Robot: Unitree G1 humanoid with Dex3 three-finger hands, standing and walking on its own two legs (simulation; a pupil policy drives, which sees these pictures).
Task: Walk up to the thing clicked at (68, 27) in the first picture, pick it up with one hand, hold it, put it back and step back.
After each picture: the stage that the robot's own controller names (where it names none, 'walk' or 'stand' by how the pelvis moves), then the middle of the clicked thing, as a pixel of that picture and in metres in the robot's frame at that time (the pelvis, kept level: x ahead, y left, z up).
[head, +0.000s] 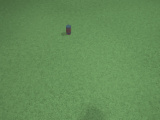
stand; (68, 29) +1.67 +0.19 -0.72
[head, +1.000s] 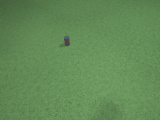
walk; (66, 41) +1.53 +0.30 -0.72
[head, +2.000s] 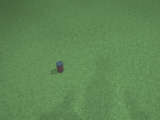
walk; (59, 67) +1.01 +0.28 -0.72
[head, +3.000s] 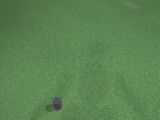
walk; (57, 103) +0.61 +0.21 -0.70
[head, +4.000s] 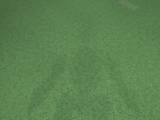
stand; out of the picture +0.40 +0.17 -0.70
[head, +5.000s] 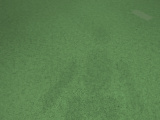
stand; out of the picture +0.36 +0.17 -0.72
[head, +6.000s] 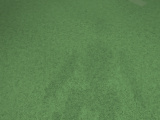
stand; out of the picture +0.38 +0.21 -0.71
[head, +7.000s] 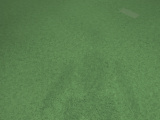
stand; out of the picture +0.37 +0.22 -0.72
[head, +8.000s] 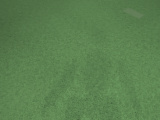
stand; out of the picture +0.38 +0.21 -0.73
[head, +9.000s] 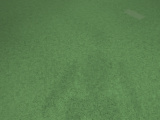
stand; out of the picture +0.38 +0.21 -0.73
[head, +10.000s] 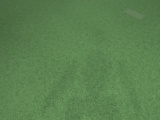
go down; out of the picture +0.37 +0.21 -0.73
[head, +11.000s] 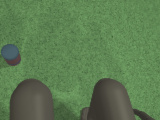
go down; (11, 55) +0.46 +0.25 -0.31
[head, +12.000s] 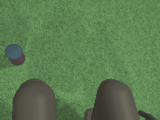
approach; (15, 55) +0.45 +0.26 -0.30
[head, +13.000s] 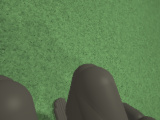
close in; out of the picture +0.43 +0.30 -0.22
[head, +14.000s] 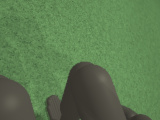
close; out of the picture +0.42 +0.30 -0.22
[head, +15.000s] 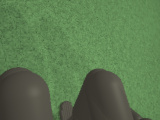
lift; out of the picture +0.35 +0.27 -0.20
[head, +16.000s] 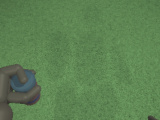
lift; (27, 88) +0.32 +0.19 +0.00
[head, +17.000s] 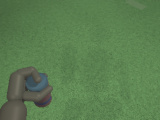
hold; (40, 90) +0.33 +0.16 +0.02
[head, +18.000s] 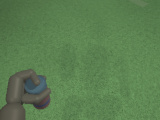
hold; (38, 93) +0.32 +0.16 +0.00
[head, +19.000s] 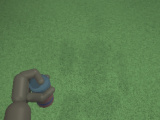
crouch; (42, 91) +0.33 +0.15 -0.03
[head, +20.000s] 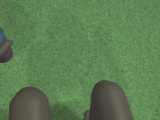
lower; out of the picture +0.46 +0.24 -0.10
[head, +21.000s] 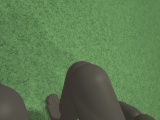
lower; out of the picture +0.42 +0.31 -0.23
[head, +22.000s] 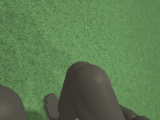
lower; out of the picture +0.43 +0.31 -0.23
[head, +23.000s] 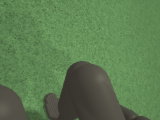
lower; out of the picture +0.43 +0.31 -0.23
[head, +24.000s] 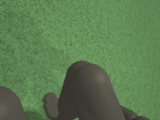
lower; out of the picture +0.43 +0.31 -0.23
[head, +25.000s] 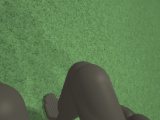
open; out of the picture +0.43 +0.30 -0.23
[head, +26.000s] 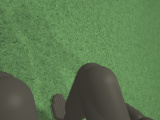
stand; out of the picture +0.42 +0.29 -0.23
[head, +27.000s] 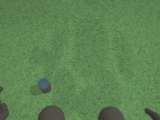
walk; (44, 86) +0.44 +0.21 -0.50
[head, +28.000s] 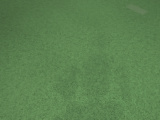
stand; out of the picture +0.40 +0.19 -0.66
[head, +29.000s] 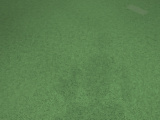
stand; out of the picture +0.40 +0.19 -0.67
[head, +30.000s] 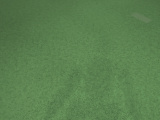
stand; out of the picture +0.41 +0.17 -0.72
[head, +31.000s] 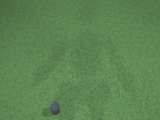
walk; (55, 108) +0.44 +0.15 -0.71
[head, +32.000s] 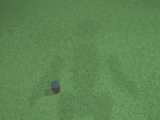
walk; (55, 87) +0.64 +0.22 -0.69
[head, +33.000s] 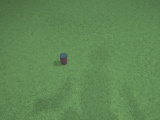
stand; (63, 59) +0.99 +0.19 -0.69
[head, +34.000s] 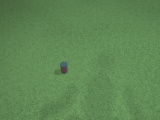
stand; (63, 67) +0.98 +0.19 -0.71
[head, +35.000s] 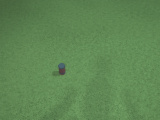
stand; (61, 69) +1.00 +0.21 -0.73
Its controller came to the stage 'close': yes
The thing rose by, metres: 0.71
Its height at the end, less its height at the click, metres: +0.00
